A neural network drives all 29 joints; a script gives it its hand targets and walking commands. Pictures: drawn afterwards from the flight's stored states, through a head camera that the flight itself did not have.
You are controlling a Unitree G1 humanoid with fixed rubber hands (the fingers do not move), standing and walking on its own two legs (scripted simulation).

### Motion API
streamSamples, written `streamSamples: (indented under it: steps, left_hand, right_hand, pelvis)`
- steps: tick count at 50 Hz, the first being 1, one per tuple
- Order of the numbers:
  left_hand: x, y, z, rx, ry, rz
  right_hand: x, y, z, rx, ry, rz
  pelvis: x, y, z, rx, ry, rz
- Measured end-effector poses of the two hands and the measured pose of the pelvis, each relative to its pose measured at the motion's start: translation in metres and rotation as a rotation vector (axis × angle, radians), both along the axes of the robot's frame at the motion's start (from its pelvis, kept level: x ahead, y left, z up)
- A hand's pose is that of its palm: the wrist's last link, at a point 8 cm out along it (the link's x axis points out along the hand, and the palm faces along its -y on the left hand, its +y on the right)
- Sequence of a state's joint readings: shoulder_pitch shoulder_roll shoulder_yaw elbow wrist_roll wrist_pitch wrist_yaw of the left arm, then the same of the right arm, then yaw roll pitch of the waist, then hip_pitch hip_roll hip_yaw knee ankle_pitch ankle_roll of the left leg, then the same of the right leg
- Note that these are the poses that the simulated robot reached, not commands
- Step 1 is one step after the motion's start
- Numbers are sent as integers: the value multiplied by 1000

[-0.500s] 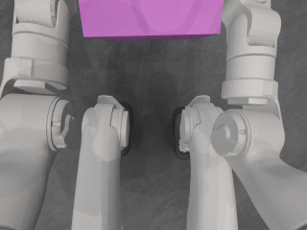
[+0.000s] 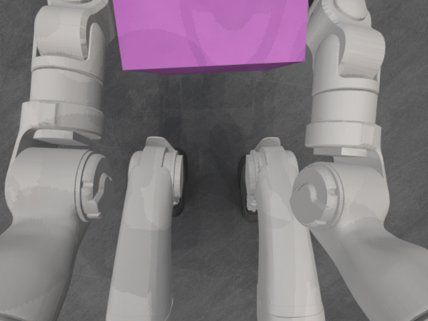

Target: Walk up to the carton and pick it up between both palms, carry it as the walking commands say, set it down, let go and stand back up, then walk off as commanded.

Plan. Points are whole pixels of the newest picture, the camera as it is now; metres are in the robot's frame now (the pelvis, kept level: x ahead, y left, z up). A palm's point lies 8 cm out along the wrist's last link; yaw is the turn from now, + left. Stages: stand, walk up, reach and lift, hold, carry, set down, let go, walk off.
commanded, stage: reach and lift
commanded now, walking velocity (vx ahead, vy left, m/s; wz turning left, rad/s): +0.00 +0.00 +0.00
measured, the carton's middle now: out of the picture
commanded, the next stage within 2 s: none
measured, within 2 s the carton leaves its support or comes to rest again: neither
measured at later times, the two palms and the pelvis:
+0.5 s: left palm out of the picture +0.53 +0.14 -0.02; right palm out of the picture +0.52 -0.15 +0.00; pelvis +0.00 +0.00 +0.06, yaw +0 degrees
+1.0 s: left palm out of the picture +0.50 +0.14 +0.05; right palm out of the picture +0.49 -0.15 +0.07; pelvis +0.00 +0.00 +0.11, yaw -1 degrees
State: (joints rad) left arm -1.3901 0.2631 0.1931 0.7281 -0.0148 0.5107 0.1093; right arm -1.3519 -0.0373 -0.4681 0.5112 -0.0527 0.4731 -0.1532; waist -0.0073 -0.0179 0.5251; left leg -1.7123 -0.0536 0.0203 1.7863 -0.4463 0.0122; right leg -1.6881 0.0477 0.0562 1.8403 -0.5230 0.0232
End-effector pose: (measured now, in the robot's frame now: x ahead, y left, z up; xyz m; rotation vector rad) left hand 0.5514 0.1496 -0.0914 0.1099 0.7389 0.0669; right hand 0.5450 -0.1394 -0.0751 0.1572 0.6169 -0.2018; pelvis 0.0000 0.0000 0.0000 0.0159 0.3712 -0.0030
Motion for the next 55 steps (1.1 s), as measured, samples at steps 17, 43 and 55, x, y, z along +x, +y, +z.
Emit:
streamSamples:
  steps: [17, 43, 55]
  left_hand:
    - [-16, -3, 50, 5, 5, -4]
    - [-41, -13, 127, 11, 7, -12]
    - [-52, -14, 159, 13, 11, -17]
  right_hand:
    - [-17, -3, 49, -19, 5, 12]
    - [-45, -13, 124, -20, 4, 7]
    - [-56, -14, 155, -22, 9, 8]
  pelvis:
    - [0, -1, 40, 6, -56, -5]
    - [-1, -5, 98, 17, -157, -17]
    - [3, -4, 126, 17, -199, -24]
